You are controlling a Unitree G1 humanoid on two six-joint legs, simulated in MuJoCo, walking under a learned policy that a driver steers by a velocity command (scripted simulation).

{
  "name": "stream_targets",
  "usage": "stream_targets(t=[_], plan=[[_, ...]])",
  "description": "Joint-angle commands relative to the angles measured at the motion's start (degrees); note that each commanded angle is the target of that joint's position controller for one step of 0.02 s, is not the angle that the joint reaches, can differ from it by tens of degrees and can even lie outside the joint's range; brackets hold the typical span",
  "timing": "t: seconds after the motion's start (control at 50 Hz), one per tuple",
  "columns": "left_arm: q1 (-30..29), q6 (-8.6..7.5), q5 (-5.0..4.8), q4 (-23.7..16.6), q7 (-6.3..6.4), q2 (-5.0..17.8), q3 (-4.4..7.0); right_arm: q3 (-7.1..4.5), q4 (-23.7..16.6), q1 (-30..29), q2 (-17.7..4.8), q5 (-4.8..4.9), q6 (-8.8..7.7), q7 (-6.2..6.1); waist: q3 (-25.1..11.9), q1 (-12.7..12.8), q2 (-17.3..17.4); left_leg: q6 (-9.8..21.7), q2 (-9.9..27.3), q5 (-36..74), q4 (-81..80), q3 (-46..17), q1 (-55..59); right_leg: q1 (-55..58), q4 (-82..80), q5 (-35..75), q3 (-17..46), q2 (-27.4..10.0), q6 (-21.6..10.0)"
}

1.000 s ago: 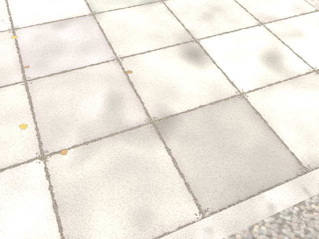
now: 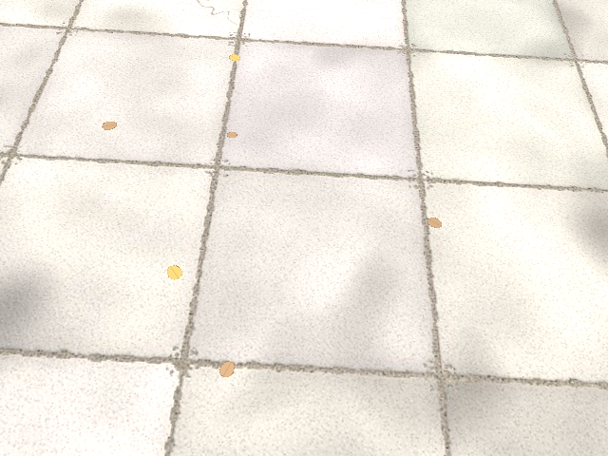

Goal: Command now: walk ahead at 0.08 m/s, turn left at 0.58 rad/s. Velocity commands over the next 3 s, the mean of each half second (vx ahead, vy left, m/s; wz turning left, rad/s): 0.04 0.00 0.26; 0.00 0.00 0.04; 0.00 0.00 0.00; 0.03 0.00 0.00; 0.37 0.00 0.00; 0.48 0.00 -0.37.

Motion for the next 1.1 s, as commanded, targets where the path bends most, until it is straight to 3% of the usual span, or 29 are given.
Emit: stream_targets(t=[0.02,0.08,0.16,0.2,0.22,0.24,0.26,0.28,0.3,0.34,0.38,0.42,0.46,0.48,0.5,0.52,0.54,0.66,1.1], plan=[[5.15,0.54,-0.08,-1.60,0.49,4.07,1.14,-2.77,-4.72,-1.57,-9.45,0.47,0.14,-1.49,-13.65,2.09,6.29,9.09,13.75,6.92,-6.84,-15.89,8.37,3.89,-4.78,4.19,0.37,0.96,1.06],[3.58,0.71,-0.51,-1.85,0.14,3.84,1.00,-2.30,-5.04,-2.44,-8.41,0.05,0.96,-1.92,-12.06,1.06,8.32,7.78,13.03,-4.83,-7.40,-16.79,6.71,5.91,-10.48,6.53,0.11,0.84,1.06],[2.74,-0.24,-0.66,-2.67,-0.66,3.83,0.92,-1.56,-4.33,-1.24,-7.20,-0.44,1.45,-1.34,-11.16,-0.38,9.92,7.87,14.10,-2.06,-4.70,-19.25,7.83,10.85,-17.98,3.66,-1.17,1.11,-0.21],[4.80,-0.92,-0.59,-2.29,-1.36,2.92,0.84,-0.83,-4.11,-1.94,-6.11,-0.03,1.69,-1.16,-10.87,1.33,9.50,6.42,13.23,1.15,-1.89,-19.45,7.97,16.70,-28.37,7.80,-2.54,1.66,-1.98],[5.78,-1.23,-0.15,-2.10,-1.73,3.02,0.86,-0.38,-3.55,-0.90,-5.03,0.23,1.72,-1.15,-10.19,2.09,8.46,4.23,11.47,0.17,-0.37,-18.44,6.61,21.31,-35.74,14.13,-2.13,0.75,-3.33],[6.18,-1.38,1.10,-2.71,-1.69,6.39,1.40,0.18,-3.36,1.39,-3.24,-0.30,1.47,-1.17,-10.24,0.70,2.44,0.64,7.75,-6.63,5.13,-14.85,3.66,25.29,-38.85,20.31,4.83,-6.79,-6.02],[3.24,-1.04,1.67,-2.91,-1.41,9.89,2.07,0.15,-3.45,4.96,-2.61,-0.35,0.91,-0.89,-8.33,-3.82,-10.50,-2.76,0.04,-19.53,10.51,-5.64,-1.41,25.61,-39.57,30.36,13.13,-14.11,-12.55],[3.20,-1.00,1.85,-2.83,-1.39,6.07,1.30,-0.42,-4.05,1.75,-5.37,-0.94,0.38,-0.95,-8.79,-1.06,-13.13,-5.00,1.80,-23.63,14.31,-3.63,0.02,21.74,-41.55,28.07,17.88,-17.88,-17.56],[2.45,-1.15,1.36,-3.12,-1.37,4.81,0.93,-1.13,-4.18,-0.97,-7.16,-0.53,0.36,-1.00,-8.13,0.16,-10.91,-5.95,3.06,-22.78,17.18,-3.29,0.84,21.91,-41.36,26.42,16.68,-16.22,-17.41],[1.91,-1.19,0.01,-2.96,-1.16,5.73,1.14,-1.10,-3.56,-2.24,-5.52,-0.47,1.30,-1.11,-7.62,0.98,-9.34,-7.60,4.08,-22.36,19.04,-2.20,-0.26,24.18,-39.93,28.44,12.89,-13.61,-15.49],[1.08,-0.76,-0.30,-2.60,-1.13,5.17,0.90,-0.14,-2.58,-1.09,-2.21,-0.10,1.73,-0.78,-7.57,0.30,-8.01,-8.26,5.07,-21.12,14.46,-0.52,3.49,23.83,-38.14,33.12,8.53,-10.80,-13.92],[1.76,-0.04,-0.75,-2.03,-1.45,4.10,0.57,0.29,-1.23,-0.04,-0.39,0.27,1.61,-0.58,-8.26,-0.02,-8.62,-7.98,4.22,-11.02,2.88,2.15,9.16,24.38,-35.91,33.39,4.94,-7.71,-12.20],[4.69,-0.29,-0.60,-1.27,-1.94,3.04,0.17,0.02,-1.34,-0.98,-2.14,-0.36,1.78,-0.50,-8.93,1.04,-7.38,-6.71,5.93,-0.73,-2.24,-0.24,14.97,23.14,-35.47,25.47,4.35,-6.00,-9.02],[5.26,-0.83,0.10,-1.37,-2.35,2.55,-0.11,-0.29,-2.02,-1.33,-4.37,-0.65,1.92,-0.71,-9.33,2.07,-3.82,-5.46,8.99,7.62,-0.78,-3.16,17.25,21.02,-34.09,19.99,3.00,-4.36,-7.07],[7.65,-1.25,0.29,-1.19,-2.73,2.37,-0.11,-0.92,-0.71,-1.39,-6.17,-0.45,2.02,-0.69,-9.35,4.51,3.17,-3.29,8.65,3.49,2.22,-2.95,15.26,21.15,-34.79,14.49,-0.57,-1.22,-5.22],[5.07,-1.31,0.42,-0.78,-2.76,3.62,0.00,-0.61,-1.11,-1.27,-3.80,-0.50,1.84,-0.38,-8.40,1.95,2.06,-2.56,8.07,-0.90,1.20,-3.09,12.56,22.44,-33.07,12.62,-1.90,-0.57,-3.98],[3.59,-1.23,0.27,-1.02,-2.77,3.18,-0.03,-0.12,-0.55,-1.11,-2.55,-0.90,1.58,-0.28,-7.28,1.90,2.19,-2.74,8.28,-2.92,0.17,-3.59,11.23,22.28,-32.66,12.21,-2.38,-0.38,-3.73],[3.58,-0.30,0.02,0.08,-1.83,1.92,-0.24,0.23,0.87,-0.58,-2.46,-0.74,0.28,-0.90,-4.80,2.16,3.71,-3.73,8.00,-4.49,-0.61,-3.64,8.55,22.86,-32.09,13.16,-2.51,-0.23,-3.82],[7.28,0.08,-0.55,10.76,-0.08,1.19,0.16,0.74,9.26,2.81,-0.30,-0.25,-0.51,-1.94,-2.87,1.98,1.50,-4.07,6.47,-4.69,-1.34,-1.64,9.92,22.83,-34.04,12.49,-2.89,0.28,-2.83]])
Next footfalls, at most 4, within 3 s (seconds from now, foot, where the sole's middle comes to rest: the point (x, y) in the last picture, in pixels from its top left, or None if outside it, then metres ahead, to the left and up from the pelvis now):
0.24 right None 0.12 -0.17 -0.77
2.64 right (322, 406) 0.51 -0.05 -0.77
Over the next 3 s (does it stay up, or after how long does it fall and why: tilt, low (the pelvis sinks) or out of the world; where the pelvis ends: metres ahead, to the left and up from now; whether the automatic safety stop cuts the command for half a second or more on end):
stays up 0.49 0.02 0.01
